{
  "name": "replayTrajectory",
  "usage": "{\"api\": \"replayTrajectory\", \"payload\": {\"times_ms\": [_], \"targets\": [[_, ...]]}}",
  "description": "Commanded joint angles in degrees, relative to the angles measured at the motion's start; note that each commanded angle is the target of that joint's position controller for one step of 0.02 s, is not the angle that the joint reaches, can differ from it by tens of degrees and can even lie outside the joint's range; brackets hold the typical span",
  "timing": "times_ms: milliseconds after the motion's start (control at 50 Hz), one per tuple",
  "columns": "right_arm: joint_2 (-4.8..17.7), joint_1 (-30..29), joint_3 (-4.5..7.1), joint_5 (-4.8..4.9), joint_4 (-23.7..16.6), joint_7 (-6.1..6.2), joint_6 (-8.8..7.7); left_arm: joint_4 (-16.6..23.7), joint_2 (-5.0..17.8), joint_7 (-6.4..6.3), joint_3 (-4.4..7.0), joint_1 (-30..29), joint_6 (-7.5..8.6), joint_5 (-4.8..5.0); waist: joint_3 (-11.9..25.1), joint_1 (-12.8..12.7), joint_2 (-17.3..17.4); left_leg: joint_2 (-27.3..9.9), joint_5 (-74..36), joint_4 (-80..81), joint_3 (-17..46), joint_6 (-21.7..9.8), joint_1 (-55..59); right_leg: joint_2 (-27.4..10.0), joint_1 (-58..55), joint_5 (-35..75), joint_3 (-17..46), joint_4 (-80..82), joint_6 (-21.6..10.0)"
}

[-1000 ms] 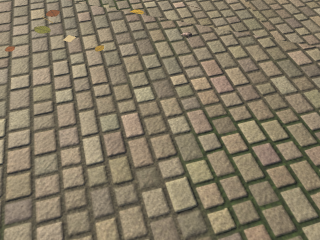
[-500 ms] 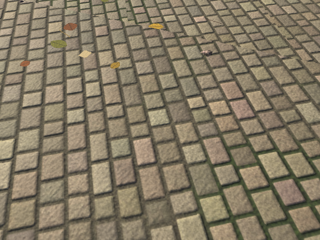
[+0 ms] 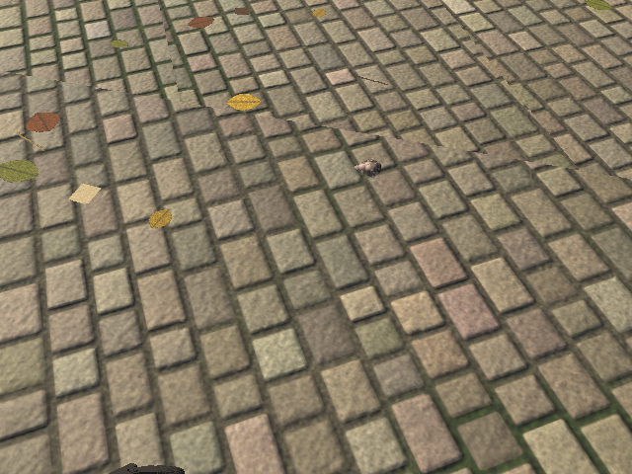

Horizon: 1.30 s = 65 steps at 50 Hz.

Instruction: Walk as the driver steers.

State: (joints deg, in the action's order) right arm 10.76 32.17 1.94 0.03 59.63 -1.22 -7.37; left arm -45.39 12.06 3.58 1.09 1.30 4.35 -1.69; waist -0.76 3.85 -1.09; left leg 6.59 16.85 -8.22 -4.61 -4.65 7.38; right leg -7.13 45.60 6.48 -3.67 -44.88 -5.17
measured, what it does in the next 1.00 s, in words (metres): walks ahead, turning left: right foot, then left foot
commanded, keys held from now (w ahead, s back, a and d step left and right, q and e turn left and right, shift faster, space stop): w+shift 0.34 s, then w+q+shift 0.26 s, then q+shift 0.40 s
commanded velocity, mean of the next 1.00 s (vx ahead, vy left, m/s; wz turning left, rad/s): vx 0.79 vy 0.00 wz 0.44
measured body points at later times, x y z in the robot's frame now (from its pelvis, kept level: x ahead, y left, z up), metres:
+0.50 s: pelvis +0.48 -0.01 -0.01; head +0.51 +0.00 +0.44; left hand +0.37 +0.23 -0.14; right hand +0.72 -0.21 -0.09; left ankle +0.72 +0.13 -0.67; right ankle +0.32 -0.08 -0.73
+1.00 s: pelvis +0.91 +0.06 -0.02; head +0.94 +0.10 +0.42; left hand +1.04 +0.39 -0.07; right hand +1.09 -0.18 -0.13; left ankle +0.77 +0.07 -0.70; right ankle +1.11 +0.04 -0.74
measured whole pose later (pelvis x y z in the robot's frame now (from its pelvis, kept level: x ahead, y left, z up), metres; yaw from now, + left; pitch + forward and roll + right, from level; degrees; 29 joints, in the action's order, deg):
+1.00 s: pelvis +0.91 +0.06 -0.02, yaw +32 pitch +3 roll -2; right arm 16.6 20.3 4.7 1.5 44.2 2.5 0.1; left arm -32.3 13.0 -2.2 1.0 -3.1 6.9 -1.2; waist -2.4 4.4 -1.2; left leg 13.4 32.3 -53.9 13.5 -1.6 -15.6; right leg 3.6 29.5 1.0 6.2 -25.1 -1.1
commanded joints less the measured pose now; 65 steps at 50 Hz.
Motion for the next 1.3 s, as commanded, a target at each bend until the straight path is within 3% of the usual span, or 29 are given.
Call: {"api": "replayTrajectory", "payload": {"times_ms": [20, 80, 120, 140, 180, 240, 320, 380, 520, 580, 600, 620, 640, 660, 700, 740, 780, 860, 920, 960, 980, 1000, 1020, 1060, 1100, 1160, 1260, 1280, 1300], "targets": [[8.04, -0.85, 0.67, 0.43, -3.20, 0.73, -1.52, 4.43, 2.01, 0.11, -0.47, -7.22, 0.57, 0.72, -9.29, -1.86, 2.06, -14.39, -38.74, 9.55, 3.81, -3.73, -11.31, 4.05, -12.60, 5.66, -4.33, 10.39, -1.52], [11.52, 0.34, 0.93, -1.04, -2.45, 1.90, -0.40, 4.19, 5.09, -1.08, 0.45, -4.07, 0.64, 0.53, -2.54, -4.62, 6.52, -16.67, -72.60, -3.52, 2.37, -2.17, 2.77, 10.53, -17.97, -4.21, -6.46, 13.21, -3.49], [14.20, -2.07, 1.74, -2.61, -2.32, 3.05, 1.35, -0.82, 9.17, -2.53, 2.33, 13.92, 0.60, 0.70, 7.19, -13.29, 9.29, -18.12, -77.70, -26.62, 2.09, -2.20, 3.03, 12.35, -34.78, -11.70, -4.00, 14.50, -5.45], [13.93, -5.04, 1.90, -2.67, -3.14, 3.08, 1.75, -4.05, 11.62, -3.55, 3.61, 24.97, 0.40, -0.06, 11.69, -18.57, 8.38, -16.32, -66.14, -42.96, 1.25, -2.61, -6.05, 8.59, -48.46, -15.53, -0.70, 15.27, -6.94], [3.83, 1.40, -0.04, 1.66, -6.80, 0.83, 0.07, -5.23, 16.03, -3.19, 5.43, 28.14, 0.17, -1.74, 22.97, -10.38, -14.42, -1.00, 8.74, -80.95, 8.92, -1.92, -43.97, -15.77, -73.16, -40.69, 50.08, 25.26, -16.45], [6.75, -13.50, 0.27, -0.01, -10.18, 1.06, -0.03, -6.33, 5.63, -2.05, 3.60, 17.96, 1.55, -0.78, 2.50, -6.46, 4.43, -10.27, -3.03, -71.93, 10.03, -3.73, -47.53, -8.34, -48.78, -28.85, 29.63, 32.46, -10.60], [2.97, -16.15, -0.85, -2.88, -12.71, -1.32, 2.88, -9.62, 4.17, -2.75, 2.38, 20.19, 3.35, 1.05, -4.52, -1.18, 0.60, -14.77, -3.91, -63.41, 8.33, -0.37, -46.51, -2.95, -34.26, -24.21, 17.91, 38.75, -7.75], [4.27, -26.48, -1.42, -2.22, -16.77, -1.91, 3.03, -9.51, 6.22, -2.18, 2.53, 21.96, 4.32, 0.98, -8.47, -2.86, 0.69, -14.66, -14.36, -50.47, 4.10, 0.37, -49.07, 0.55, -31.90, -8.85, 7.35, 42.53, -5.92], [6.69, -33.94, -1.64, -1.08, -17.94, -2.51, 2.36, -10.62, 9.57, -4.07, 1.93, 27.90, 4.79, 1.13, -4.90, -4.65, -3.20, -4.48, -27.53, -27.10, -6.00, -4.73, -37.54, -1.14, -50.28, 40.57, -6.53, 39.63, 2.19], [11.54, -15.77, 0.38, -1.35, -12.86, -1.68, 2.72, -9.39, 13.94, -6.44, 3.03, 25.23, 2.02, -0.94, 6.55, 5.39, -7.58, 1.54, -16.66, -27.29, -6.37, -7.13, -20.55, -4.03, -54.84, 60.92, -7.60, 10.60, 3.66], [13.58, -3.29, 1.74, -1.36, -9.22, -1.16, 2.98, -8.16, 15.18, -6.69, 3.53, 21.40, 1.19, -1.16, 10.86, 11.56, -7.18, -0.05, -14.90, -23.92, -3.00, -9.18, -9.11, -4.03, -49.54, 55.95, -7.44, -7.03, 3.23], [15.48, 0.53, 3.06, -1.61, -7.97, -0.29, 3.49, -7.26, 12.64, -5.93, 3.27, 19.48, 1.57, -1.34, 10.73, 11.06, -2.27, -5.39, -11.06, -25.37, 5.31, -10.57, 0.33, 1.99, -36.29, 16.96, -6.56, -27.17, 2.63], [21.82, -4.36, 4.70, -3.58, -9.24, 0.02, 4.06, -1.86, 4.37, -4.51, 1.48, 24.31, 2.93, 1.16, 14.09, 0.64, 19.20, -21.52, -34.02, -24.54, 36.17, -22.55, 19.79, 12.32, -5.97, -37.34, -0.75, -51.84, 7.20], [21.61, -5.66, 5.65, -1.93, -10.34, 0.11, 4.34, 0.64, 7.62, -4.88, 1.01, 20.81, 3.80, 1.80, 20.62, 2.91, 8.69, -23.57, -28.87, -15.33, 47.06, -25.78, 22.38, 10.44, 1.65, -33.49, 8.24, -54.13, 5.71], [14.47, -11.13, 4.19, -0.97, -10.63, 0.69, 4.40, 2.19, 8.55, -4.76, 0.75, 14.43, 4.41, 0.64, 4.92, -2.10, -4.77, -19.42, -37.30, -11.04, 34.83, -19.08, 1.17, 5.61, -1.61, -27.43, 8.09, -41.29, 5.13], [7.77, -17.18, 1.99, 1.57, -15.15, -0.42, 2.14, 4.86, 9.48, -4.05, 1.88, 10.82, 4.41, 1.59, 3.73, -5.06, -6.55, -14.39, -42.58, -8.29, 30.87, -16.64, -10.90, 5.47, -8.03, -29.38, 11.81, -36.63, 6.54], [10.58, -21.52, 2.49, 2.62, -16.47, -0.27, 1.50, 7.34, 9.18, -4.19, 2.10, 9.85, 4.00, 0.98, 0.65, -8.63, -4.20, -9.47, -44.86, -7.58, 24.21, -13.89, -21.44, 4.30, -12.55, -27.20, 9.28, -20.85, 7.66], [14.22, -14.35, 4.29, 2.39, -15.90, 3.41, 5.04, 11.60, 3.93, -4.99, 0.73, 2.06, 3.78, 1.07, 4.56, -3.91, 1.06, 0.31, -48.44, -16.79, 18.22, -1.99, -33.73, 15.51, -29.60, -6.60, 1.59, 8.95, 9.38], [12.91, -13.34, 4.35, 2.79, -16.87, 4.55, 6.77, 14.03, 6.89, -5.27, 2.15, 0.71, 2.59, 2.73, 6.60, -3.91, 7.05, 2.07, -36.28, -23.96, 23.78, 4.23, -33.15, 18.06, -37.16, 1.36, 4.36, 17.70, 9.41], [10.41, -19.82, 3.77, 2.39, -20.65, 4.41, 6.46, 12.09, 9.55, -6.10, 3.54, 11.27, 2.51, 1.61, 10.51, -11.05, 7.70, 5.10, -27.72, -40.55, 22.40, 8.21, -35.45, 11.33, -50.36, 15.60, 8.42, 26.63, 6.55], [4.27, -16.87, 1.89, 0.14, -21.77, 3.98, 6.87, 10.65, 10.23, -6.96, 3.33, 19.35, 1.77, 0.55, 20.51, -11.75, 0.50, 8.02, 17.55, -58.69, 16.97, 8.17, -41.46, -5.73, -65.05, 32.74, 21.93, 18.80, -0.01], [4.91, -4.51, 1.51, 0.29, -23.23, 2.77, 6.45, 12.64, 10.43, -6.66, 2.31, 18.27, 1.39, -2.43, 30.40, -4.99, -10.09, 6.42, 32.35, -75.66, 20.78, 8.22, -43.28, -22.72, -69.13, 53.32, 39.62, 11.69, -11.88], [11.12, -1.02, 2.17, 1.50, -23.97, 1.15, 7.01, 12.83, 12.47, -6.34, 3.57, 11.83, 0.99, -0.83, 32.28, -1.73, -13.25, -0.65, 25.00, -85.66, 18.68, 8.87, -49.71, -28.03, -68.21, 34.50, 47.52, 14.64, -18.90], [15.46, -13.83, 3.54, 1.58, -24.26, 1.91, 9.09, 15.21, 6.02, -7.37, 2.20, 5.66, -0.39, 0.68, 17.27, -5.22, -1.23, -6.97, 13.53, -82.74, 13.19, 9.85, -53.01, -14.44, -50.73, 1.28, 32.52, 21.11, -12.05], [11.15, -15.36, 2.55, 1.48, -25.77, 2.23, 10.28, 13.62, 8.07, -6.97, 2.17, 3.25, -1.81, 0.65, 7.07, -1.72, 0.72, -8.11, 10.50, -70.59, 10.57, 9.46, -45.26, -6.27, -31.29, -7.65, 22.16, 26.08, -7.95], [5.63, -16.27, 0.14, 0.76, -26.04, 1.32, 8.25, 11.37, 12.19, -5.02, 4.16, 4.68, -1.63, 1.86, 6.43, -2.11, -3.75, -7.34, 10.90, -48.68, 4.67, 6.22, -30.55, -0.86, -19.55, -16.29, 13.29, 31.49, -7.28], [7.45, -14.06, 0.58, -0.63, -24.20, 1.57, 6.15, 8.51, 7.13, -2.93, 2.40, 8.35, -1.62, 2.96, 9.58, 0.36, -5.00, -5.44, -9.46, -19.00, 4.21, 3.47, -11.60, 0.47, -20.12, -7.32, 13.88, 21.88, -4.49], [11.45, -12.65, 1.54, -1.78, -25.32, 2.03, 6.44, 8.75, 4.18, -2.63, 1.47, 9.07, -1.41, 2.56, 10.66, 0.70, -0.72, -14.12, -9.46, -16.89, 12.47, 0.61, -5.15, 4.28, -14.41, -23.36, 12.38, 15.56, 1.01], [18.69, -14.23, 3.26, -3.27, -26.36, 2.49, 7.36, 11.56, 3.03, -2.52, 0.99, 8.56, -1.11, 2.68, 9.16, -0.70, 15.14, -29.19, -10.79, -11.78, 26.40, -7.12, -8.82, 10.71, -6.22, -38.92, 5.39, 3.91, 4.82]]}}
